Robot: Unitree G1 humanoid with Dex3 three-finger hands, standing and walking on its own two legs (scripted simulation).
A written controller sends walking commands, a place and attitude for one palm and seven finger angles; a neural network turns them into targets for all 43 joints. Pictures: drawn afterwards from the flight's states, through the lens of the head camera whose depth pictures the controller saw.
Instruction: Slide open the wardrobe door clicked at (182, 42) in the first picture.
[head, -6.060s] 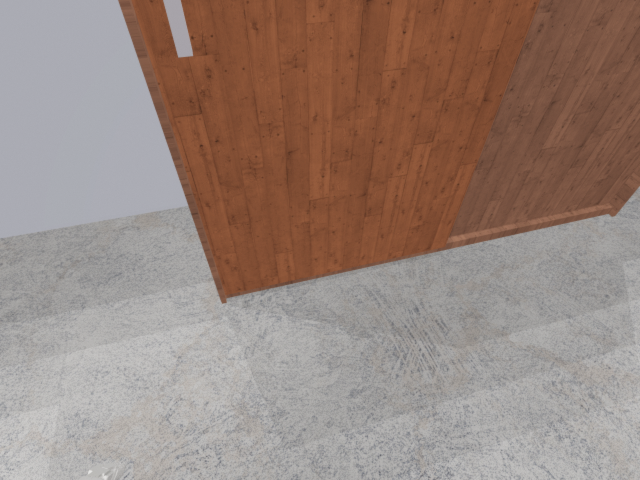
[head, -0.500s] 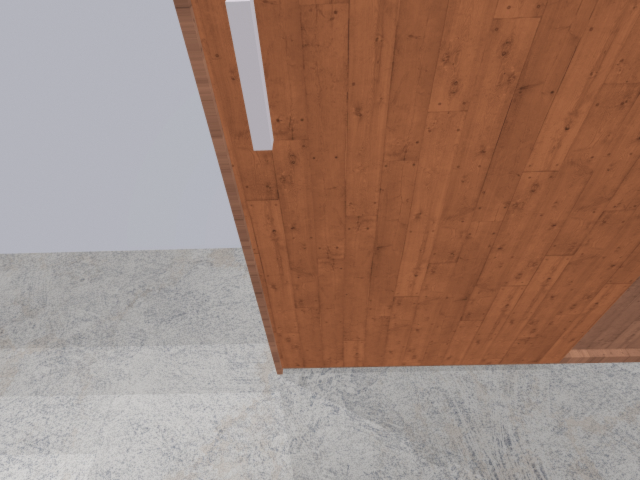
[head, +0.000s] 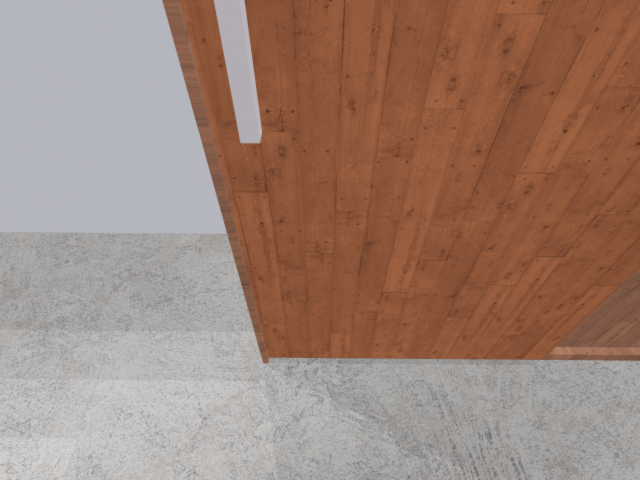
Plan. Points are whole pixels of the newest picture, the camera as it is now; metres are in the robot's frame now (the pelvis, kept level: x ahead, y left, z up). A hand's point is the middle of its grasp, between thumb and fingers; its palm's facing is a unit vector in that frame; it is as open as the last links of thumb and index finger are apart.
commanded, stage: look again from close up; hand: left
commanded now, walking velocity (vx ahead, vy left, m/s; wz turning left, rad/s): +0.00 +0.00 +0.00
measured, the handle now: (243, 61) +0.54 +0.13 +0.25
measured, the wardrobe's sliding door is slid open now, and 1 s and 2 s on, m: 0.00 0.00 0.00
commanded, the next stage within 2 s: shuffle to correct the standing spot in 0.50 s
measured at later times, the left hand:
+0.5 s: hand out of the picture +0.05 +0.20 -0.17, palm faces +0.00 -0.97 -0.26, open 7.4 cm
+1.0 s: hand out of the picture +0.01 +0.16 -0.20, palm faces +0.03 -0.99 -0.15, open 7.4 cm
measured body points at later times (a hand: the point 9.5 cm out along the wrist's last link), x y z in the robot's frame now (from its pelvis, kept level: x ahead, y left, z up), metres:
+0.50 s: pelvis +0.01 -0.01 +0.00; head +0.02 -0.01 +0.45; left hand +0.05 +0.25 -0.15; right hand +0.05 -0.26 -0.15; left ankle -0.02 +0.13 -0.74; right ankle -0.01 -0.10 -0.74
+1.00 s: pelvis +0.06 +0.00 -0.02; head +0.08 +0.01 +0.43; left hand +0.01 +0.21 -0.18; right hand +0.02 -0.21 -0.17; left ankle -0.02 +0.13 -0.74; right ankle +0.00 -0.09 -0.73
